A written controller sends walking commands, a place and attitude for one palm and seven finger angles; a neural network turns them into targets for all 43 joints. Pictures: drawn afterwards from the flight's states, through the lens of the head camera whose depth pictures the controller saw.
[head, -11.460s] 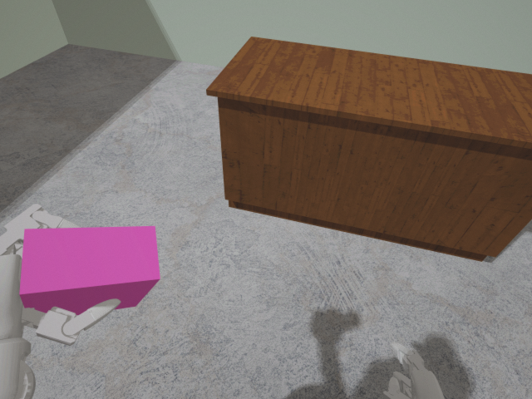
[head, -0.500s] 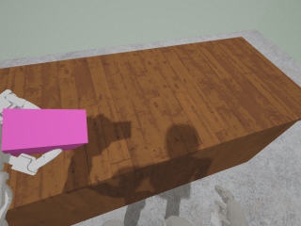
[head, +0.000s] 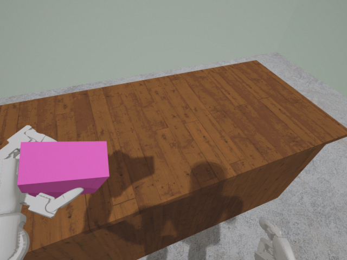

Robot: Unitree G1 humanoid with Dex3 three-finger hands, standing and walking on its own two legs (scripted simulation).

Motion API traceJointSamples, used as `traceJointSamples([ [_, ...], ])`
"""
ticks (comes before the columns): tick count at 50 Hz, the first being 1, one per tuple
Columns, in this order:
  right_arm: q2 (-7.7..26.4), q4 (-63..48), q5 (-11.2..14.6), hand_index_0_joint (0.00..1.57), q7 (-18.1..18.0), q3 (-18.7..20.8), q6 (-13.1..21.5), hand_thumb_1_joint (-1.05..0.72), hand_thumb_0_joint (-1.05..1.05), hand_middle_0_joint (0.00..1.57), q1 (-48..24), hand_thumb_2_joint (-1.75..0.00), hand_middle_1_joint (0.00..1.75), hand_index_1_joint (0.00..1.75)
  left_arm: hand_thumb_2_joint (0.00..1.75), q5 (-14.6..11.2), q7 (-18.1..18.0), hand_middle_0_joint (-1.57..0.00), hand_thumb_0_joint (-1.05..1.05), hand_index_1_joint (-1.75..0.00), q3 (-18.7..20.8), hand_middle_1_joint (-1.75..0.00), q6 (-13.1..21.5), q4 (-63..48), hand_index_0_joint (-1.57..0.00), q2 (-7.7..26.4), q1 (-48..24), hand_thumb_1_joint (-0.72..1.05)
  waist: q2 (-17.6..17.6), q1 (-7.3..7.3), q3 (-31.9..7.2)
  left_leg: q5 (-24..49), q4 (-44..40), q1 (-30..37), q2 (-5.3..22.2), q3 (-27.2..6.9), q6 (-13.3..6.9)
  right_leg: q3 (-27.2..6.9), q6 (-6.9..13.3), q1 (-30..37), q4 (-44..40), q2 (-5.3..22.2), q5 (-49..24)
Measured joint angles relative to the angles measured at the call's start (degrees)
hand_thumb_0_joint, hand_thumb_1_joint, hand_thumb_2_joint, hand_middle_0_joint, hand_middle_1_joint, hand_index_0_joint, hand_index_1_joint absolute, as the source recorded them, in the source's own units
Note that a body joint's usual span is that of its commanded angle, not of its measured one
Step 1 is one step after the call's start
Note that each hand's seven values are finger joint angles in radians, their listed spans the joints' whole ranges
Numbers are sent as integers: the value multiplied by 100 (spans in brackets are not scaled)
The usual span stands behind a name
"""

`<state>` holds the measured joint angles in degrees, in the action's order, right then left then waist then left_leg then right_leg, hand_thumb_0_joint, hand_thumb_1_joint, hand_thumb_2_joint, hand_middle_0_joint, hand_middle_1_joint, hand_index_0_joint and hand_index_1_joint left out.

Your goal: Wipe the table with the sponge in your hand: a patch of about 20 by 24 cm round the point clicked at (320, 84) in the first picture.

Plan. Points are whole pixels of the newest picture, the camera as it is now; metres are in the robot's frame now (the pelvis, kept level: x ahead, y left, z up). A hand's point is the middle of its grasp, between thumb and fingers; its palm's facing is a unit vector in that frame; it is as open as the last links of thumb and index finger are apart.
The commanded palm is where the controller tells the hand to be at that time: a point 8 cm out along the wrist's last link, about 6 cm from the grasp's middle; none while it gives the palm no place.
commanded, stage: come to a stop and stand still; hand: left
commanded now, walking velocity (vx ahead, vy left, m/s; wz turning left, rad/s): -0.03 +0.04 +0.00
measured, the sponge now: (77, 171) +0.23 +0.19 +0.15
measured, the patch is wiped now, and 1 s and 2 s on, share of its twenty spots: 0.00 0.00 0.00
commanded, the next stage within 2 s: look again from close up in 0.96 s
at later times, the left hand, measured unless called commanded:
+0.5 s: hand (42, 184) +0.22 +0.26 +0.12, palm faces +0.28 -0.89 -0.36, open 10.1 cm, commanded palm +0.16 +0.30 +0.18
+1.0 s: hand (11, 174) +0.22 +0.31 +0.14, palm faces +0.38 -0.85 -0.35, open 10.1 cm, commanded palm +0.16 +0.33 +0.18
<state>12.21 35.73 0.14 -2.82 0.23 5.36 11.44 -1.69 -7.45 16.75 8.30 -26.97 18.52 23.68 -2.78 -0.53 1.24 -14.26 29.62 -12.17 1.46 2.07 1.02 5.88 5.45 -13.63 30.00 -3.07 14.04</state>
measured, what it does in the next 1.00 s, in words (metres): shifts its weight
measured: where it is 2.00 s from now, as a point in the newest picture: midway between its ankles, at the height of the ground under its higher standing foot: outside the picture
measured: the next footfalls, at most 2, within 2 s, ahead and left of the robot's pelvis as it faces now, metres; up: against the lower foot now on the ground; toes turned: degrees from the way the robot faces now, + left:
none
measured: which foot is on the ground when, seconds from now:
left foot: down 0.00-1.00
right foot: down 0.00-1.00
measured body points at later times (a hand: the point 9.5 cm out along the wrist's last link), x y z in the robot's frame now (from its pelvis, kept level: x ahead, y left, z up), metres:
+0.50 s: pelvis -0.01 +0.02 +0.00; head +0.01 +0.04 +0.45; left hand +0.20 +0.30 +0.14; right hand +0.13 -0.21 -0.08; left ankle +0.02 +0.13 -0.73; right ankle +0.03 -0.05 -0.73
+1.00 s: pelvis +0.00 +0.05 +0.00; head +0.02 +0.08 +0.45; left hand +0.20 +0.35 +0.16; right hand +0.19 -0.15 -0.06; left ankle +0.02 +0.13 -0.73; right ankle +0.03 -0.05 -0.73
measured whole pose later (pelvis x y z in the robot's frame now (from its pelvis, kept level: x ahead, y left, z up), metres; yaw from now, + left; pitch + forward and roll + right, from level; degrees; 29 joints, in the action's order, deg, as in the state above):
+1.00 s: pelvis +0.00 +0.05 +0.00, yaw -1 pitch -2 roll +0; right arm 10.1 31.3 0.2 -0.6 -3.6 4.1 9.4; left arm -1.1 -6.1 18.6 5.8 -24.9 19.7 22.2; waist -2.5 2.4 3.8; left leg -13.4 27.8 -12.9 -2.9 1.6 -3.3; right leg 3.5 1.4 -14.0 27.0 -0.5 11.4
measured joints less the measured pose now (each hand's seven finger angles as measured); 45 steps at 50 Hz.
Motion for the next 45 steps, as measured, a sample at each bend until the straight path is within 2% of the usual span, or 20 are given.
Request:
traceJointSamples([
  [3, 2, -136, 2, 20, 15, 9, -16, -91, 1, 20, -32, -90, 30, 30, 101, -12, 47, -73, -1, -134, 113, -135, 89, -234, -75, 280, 187, -50, 106, -117, -5, -14, 26, -80, 77, -68, 18, 64, 43, 62, -257, -87, -158],
  [6, 43, -218, 20, 20, 28, 27, -47, -91, 1, 20, -21, -90, 30, 30, 101, -92, 32, -73, -1, -134, 352, -135, 209, -341, -75, 516, 333, -50, 256, -131, -13, -23, 86, -208, 84, -152, -66, 111, 74, 44, -412, -129, -272],
  [7, 65, -223, 29, 20, 31, 27, -71, -91, 1, 20, -8, -90, 30, 30, 101, -123, 20, -73, -1, -134, 421, -135, 229, -328, -75, 540, 384, -50, 310, -99, -32, -29, 99, -243, 56, -202, -99, 100, 69, 29, -452, -142, -304],
  [9, 136, -404, 205, 20, -134, -49, -6, -91, 1, 20, 255, -90, 30, 30, 101, -100, 193, -73, -1, -134, 564, -135, 336, -64, -75, 1042, -218, -50, 346, 92, 21, 52, 130, -350, -31, -320, -77, 173, 5, -99, -294, -68, -254],
  [11, 127, -290, 180, 20, -72, -149, 110, -91, 1, 20, 312, -90, 30, 30, 101, -116, 219, -73, -1, -134, 913, -135, 518, 389, -75, 1382, -898, -50, 308, 221, 81, 77, 156, -409, -87, -351, -44, 209, 5, -200, -153, -5, -191],
  [13, 123, -176, 135, 20, 71, -256, 164, -91, 1, 20, 313, -90, 30, 30, 101, -234, 156, -73, -1, -134, 1223, -135, 588, 751, -75, 1501, -1248, -50, 288, 300, 39, -65, 246, -505, -88, -297, -142, 145, 46, -304, -119, -21, -213],
  [16, 166, -170, 153, 21, 284, -270, 244, -91, 1, 21, 398, -90, 30, 30, 101, -385, 62, -73, -1, -134, 1261, -135, 578, 894, -75, 1202, -1067, -50, 378, 308, -35, -64, 298, -546, -99, -262, -242, 16, 18, -369, -99, -70, -235],
  [19, 192, -94, 198, 21, 389, -228, 326, -91, 1, 21, 481, -90, 30, 30, 101, -374, 74, -73, -1, -134, 677, -135, 519, 726, -75, 544, -474, -50, 400, 266, -22, -15, 181, -399, -142, -169, -159, -102, -77, -298, -102, -28, -215],
  [22, 135, 8, 152, 21, 347, -245, 313, -91, 1, 21, 485, -90, 30, 30, 101, -169, 166, -73, -1, -134, 20, -135, 360, 615, -75, 72, 34, -50, 262, 200, 14, 22, 19, -270, -205, -118, -190, -159, -148, -215, -173, 31, -214],
  [24, 56, 51, 98, 21, 292, -292, 265, -91, 1, 21, 419, -90, 30, 30, 101, -32, 214, -73, -1, -134, -149, -135, 262, 558, -75, 104, 162, -50, 91, 158, 85, 43, -36, -240, -220, -122, -210, -158, -160, -182, -224, 44, -231],
  [26, -12, 32, 47, 21, 248, -315, 226, -91, 1, 21, 354, -90, 30, 30, 101, 50, 200, -73, -1, -134, -113, -135, 176, 486, -75, 296, 129, -50, -62, 127, 164, 52, -55, -242, -223, -155, -217, -126, -164, -153, -286, 45, -254],
  [30, 2, -124, -5, 21, 233, -274, 253, -91, 2, 21, 242, -90, 30, 30, 101, 67, 77, -73, -1, -134, 323, -135, 88, 149, -75, 736, -69, -50, -139, 98, 275, 26, -15, -301, -240, -234, -245, -51, -194, -119, -391, 58, -284],
  [33, 98, -208, -8, 21, 272, -199, 315, -91, 1, 21, 129, -90, 30, 30, 101, -16, -18, -73, -1, -134, 651, -135, 186, -215, -75, 841, -110, -50, -35, 108, 272, -6, 2, -319, -287, -236, -300, -51, -254, -113, -413, 103, -272],
  [36, 162, -245, 5, 21, 307, -129, 282, -91, 1, 21, -3, -90, 30, 30, 101, -66, -38, -73, -1, -134, 756, -135, 324, -456, -75, 746, -4, -50, 102, 137, 185, -18, -56, -263, -359, -171, -369, -119, -340, -104, -390, 176, -233],
  [39, 134, -270, 34, 21, 308, -105, 147, -91, 1, 21, -135, -90, 30, 30, 101, -64, 19, -73, -1, -134, 662, -135, 343, -369, -75, 575, 101, -50, 178, 185, 96, -5, -151, -170, -437, -76, -427, -216, -417, -111, -309, 256, -182],
  [45, -86, -378, 43, 21, 241, -240, -124, -91, 1, 21, -256, -90, 30, 30, 101, 15, 139, -73, -1, -134, 367, -135, -47, 332, -75, 262, 5, -50, 136, 259, 123, 44, -223, -62, -499, 4, -464, -297, -454, -103, -192, 319, -146],
])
